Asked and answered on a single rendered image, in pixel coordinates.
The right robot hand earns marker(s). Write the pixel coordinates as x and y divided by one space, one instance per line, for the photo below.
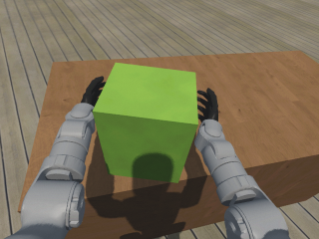
210 112

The robot left upper arm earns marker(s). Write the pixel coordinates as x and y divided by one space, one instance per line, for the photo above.
52 208

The carton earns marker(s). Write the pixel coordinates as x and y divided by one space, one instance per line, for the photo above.
146 119

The robot left forearm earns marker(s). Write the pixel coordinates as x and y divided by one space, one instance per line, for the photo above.
66 161

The robot right forearm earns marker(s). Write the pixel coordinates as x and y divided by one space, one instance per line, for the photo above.
233 184

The pedestal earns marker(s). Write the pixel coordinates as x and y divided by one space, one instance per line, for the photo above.
268 107

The robot right upper arm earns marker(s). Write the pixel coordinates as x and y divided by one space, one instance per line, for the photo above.
256 219

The left robot hand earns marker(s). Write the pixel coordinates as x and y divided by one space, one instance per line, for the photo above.
92 91

